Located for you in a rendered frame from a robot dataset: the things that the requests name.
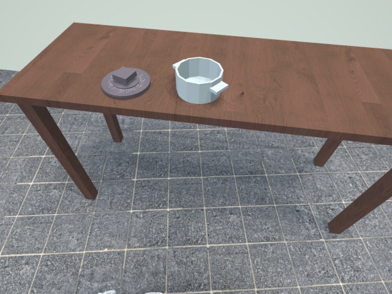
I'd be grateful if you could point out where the table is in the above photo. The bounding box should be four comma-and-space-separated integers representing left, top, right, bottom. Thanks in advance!
0, 23, 392, 234

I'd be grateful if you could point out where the pot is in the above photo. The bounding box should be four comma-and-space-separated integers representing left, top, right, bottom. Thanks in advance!
173, 57, 228, 104

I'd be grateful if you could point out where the lid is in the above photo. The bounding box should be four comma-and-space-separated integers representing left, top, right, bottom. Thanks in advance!
101, 67, 151, 98

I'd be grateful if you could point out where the knob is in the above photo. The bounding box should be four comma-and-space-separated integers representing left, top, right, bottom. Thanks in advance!
112, 66, 137, 84

